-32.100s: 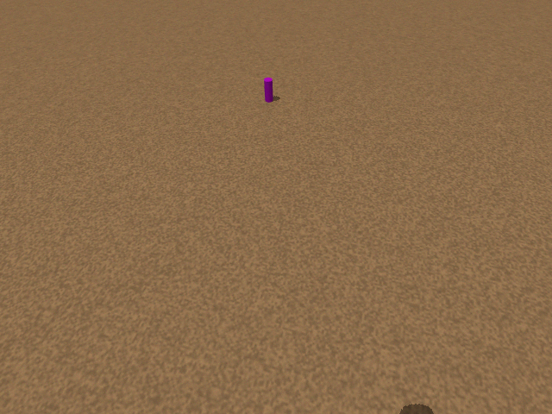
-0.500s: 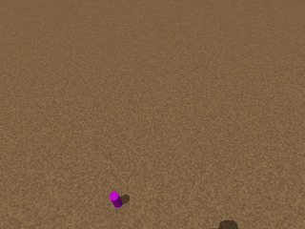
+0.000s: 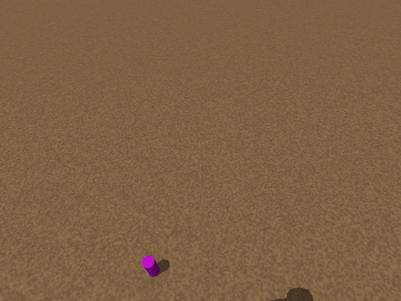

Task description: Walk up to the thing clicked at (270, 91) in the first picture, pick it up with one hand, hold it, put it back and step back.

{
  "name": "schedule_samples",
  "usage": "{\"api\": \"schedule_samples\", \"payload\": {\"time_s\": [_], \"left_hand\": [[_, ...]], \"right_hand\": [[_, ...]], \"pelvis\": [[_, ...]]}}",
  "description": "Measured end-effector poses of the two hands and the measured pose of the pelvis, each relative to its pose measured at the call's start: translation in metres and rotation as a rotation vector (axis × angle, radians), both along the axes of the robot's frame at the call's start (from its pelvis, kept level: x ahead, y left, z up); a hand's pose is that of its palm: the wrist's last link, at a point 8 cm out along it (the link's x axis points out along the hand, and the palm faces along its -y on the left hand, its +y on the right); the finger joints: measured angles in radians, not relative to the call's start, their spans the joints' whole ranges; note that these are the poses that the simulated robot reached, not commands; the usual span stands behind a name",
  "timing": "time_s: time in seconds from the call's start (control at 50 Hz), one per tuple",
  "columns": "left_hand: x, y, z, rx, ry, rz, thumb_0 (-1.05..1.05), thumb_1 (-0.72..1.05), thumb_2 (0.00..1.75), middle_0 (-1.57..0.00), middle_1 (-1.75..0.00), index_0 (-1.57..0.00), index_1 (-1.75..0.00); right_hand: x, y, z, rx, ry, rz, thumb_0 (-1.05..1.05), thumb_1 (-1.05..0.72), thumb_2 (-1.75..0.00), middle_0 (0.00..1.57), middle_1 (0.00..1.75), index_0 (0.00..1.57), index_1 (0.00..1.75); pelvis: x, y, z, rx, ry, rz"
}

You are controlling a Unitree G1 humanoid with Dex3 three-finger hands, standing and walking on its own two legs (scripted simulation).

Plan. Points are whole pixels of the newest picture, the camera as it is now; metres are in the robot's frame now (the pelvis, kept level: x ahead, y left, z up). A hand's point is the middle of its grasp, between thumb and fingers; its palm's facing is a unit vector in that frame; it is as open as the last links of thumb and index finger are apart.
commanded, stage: stand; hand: left
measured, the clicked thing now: (151, 266) +0.39 +0.26 -0.71
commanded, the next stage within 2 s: step back in 0.36 s
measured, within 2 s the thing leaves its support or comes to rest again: neither
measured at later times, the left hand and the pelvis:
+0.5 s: hand out of the picture +0.06 +0.26 -0.16, palm faces +0.02 -0.93 -0.36, open 7.4 cm; pelvis -0.03 +0.00 -0.01, yaw +1 degrees
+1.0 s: hand out of the picture +0.01 +0.31 -0.18, palm faces -0.07 -0.93 -0.37, open 7.4 cm; pelvis -0.11 +0.05 -0.02, yaw -3 degrees
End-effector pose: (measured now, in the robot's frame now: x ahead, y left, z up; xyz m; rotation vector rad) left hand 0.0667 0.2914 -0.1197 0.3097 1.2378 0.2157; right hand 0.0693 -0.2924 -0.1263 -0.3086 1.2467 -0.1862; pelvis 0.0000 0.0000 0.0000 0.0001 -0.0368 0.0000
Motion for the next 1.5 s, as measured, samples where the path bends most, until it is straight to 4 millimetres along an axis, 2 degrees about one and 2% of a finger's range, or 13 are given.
{"api": "schedule_samples", "payload": {"time_s": [0.16,0.36,0.5,0.6,0.68,0.8,0.98,1.1,1.16,1.26,1.38,1.44,1.5], "left_hand": [[0.002,0.000,0.001,-0.001,-0.010,-0.004,0.01,0.90,0.90,-0.20,-0.30,-0.20,-0.30],[-0.004,0.000,0.001,0.001,-0.007,-0.005,0.01,0.90,0.90,-0.20,-0.30,-0.20,-0.30],[-0.013,0.014,-0.005,0.019,-0.007,0.023,0.01,0.90,0.90,-0.20,-0.30,-0.21,-0.30],[-0.015,0.035,-0.014,0.032,-0.017,0.002,0.01,0.90,0.90,-0.20,-0.30,-0.21,-0.30],[-0.003,0.054,-0.027,0.021,-0.070,-0.009,0.01,0.90,0.90,-0.20,-0.30,-0.21,-0.30],[-0.002,0.058,-0.025,0.003,-0.107,-0.025,0.01,0.90,0.90,-0.20,-0.30,-0.20,-0.30],[-0.054,0.058,-0.026,0.015,-0.041,-0.078,0.01,0.90,0.90,-0.20,-0.30,-0.20,-0.30],[-0.096,0.054,-0.023,0.049,-0.037,-0.096,0.01,0.90,0.90,-0.20,-0.30,-0.20,-0.30],[-0.125,0.048,-0.014,0.053,-0.040,-0.087,0.01,0.90,0.90,-0.20,-0.30,-0.20,-0.30],[-0.161,0.051,0.003,0.071,-0.047,-0.055,0.01,0.90,0.90,-0.21,-0.30,-0.21,-0.30],[-0.169,0.062,0.006,0.079,-0.113,-0.069,0.01,0.90,0.90,-0.21,-0.30,-0.21,-0.30],[-0.172,0.071,-0.005,0.061,-0.162,-0.071,0.01,0.90,0.90,-0.21,-0.30,-0.21,-0.30],[-0.186,0.076,-0.015,0.035,-0.168,-0.053,0.01,0.90,0.90,-0.20,-0.30,-0.20,-0.30]], "right_hand": [[0.001,-0.001,0.001,-0.001,-0.010,0.001,0.01,-0.91,-0.90,0.20,0.30,0.21,0.30],[-0.008,-0.002,0.001,0.003,0.004,-0.007,0.01,-0.90,-0.90,0.20,0.30,0.21,0.30],[-0.017,-0.010,-0.005,-0.015,0.018,-0.012,0.01,-0.90,-0.90,0.20,0.30,0.21,0.30],[-0.035,-0.008,-0.007,-0.056,0.037,-0.016,0.01,-0.91,-0.90,0.20,0.30,0.21,0.30],[-0.059,0.004,-0.007,-0.091,0.058,-0.019,0.00,-0.91,-0.90,0.20,0.30,0.21,0.30],[-0.089,0.027,0.005,-0.102,0.081,-0.006,0.01,-0.90,-0.90,0.20,0.30,0.21,0.30],[-0.092,0.038,0.002,-0.080,-0.077,-0.018,0.01,-0.90,-0.90,0.20,0.30,0.21,0.30],[-0.113,0.028,-0.014,-0.046,-0.135,-0.018,0.01,-0.90,-0.90,0.20,0.30,0.21,0.30],[-0.130,0.021,-0.019,-0.030,-0.132,-0.037,0.01,-0.90,-0.90,0.20,0.30,0.21,0.30],[-0.165,0.017,-0.008,-0.027,-0.094,-0.039,0.01,-0.90,-0.90,0.20,0.30,0.21,0.30],[-0.213,0.017,-0.005,-0.076,-0.017,-0.004,0.01,-0.90,-0.90,0.20,0.30,0.21,0.30],[-0.235,0.025,-0.008,-0.104,0.011,0.023,0.01,-0.90,-0.90,0.20,0.30,0.21,0.30],[-0.254,0.039,-0.004,-0.102,0.019,0.035,0.01,-0.91,-0.90,0.20,0.30,0.21,0.30]], "pelvis": [[0.000,0.000,0.000,0.000,-0.002,-0.001],[-0.003,-0.002,0.000,0.000,-0.005,0.001],[-0.026,0.002,-0.009,-0.015,0.007,0.011],[-0.042,0.019,-0.019,-0.015,0.007,0.013],[-0.052,0.037,-0.030,-0.018,0.016,0.021],[-0.073,0.047,-0.020,-0.035,0.021,0.020],[-0.109,0.052,-0.023,-0.015,0.012,-0.046],[-0.143,0.043,-0.034,0.000,-0.002,-0.078],[-0.159,0.039,-0.032,-0.031,-0.017,-0.060],[-0.179,0.038,-0.019,0.030,-0.008,-0.066],[-0.212,0.048,-0.020,0.013,0.025,-0.021],[-0.232,0.057,-0.029,-0.004,0.020,0.015],[-0.251,0.061,-0.029,0.035,-0.007,-0.001]]}}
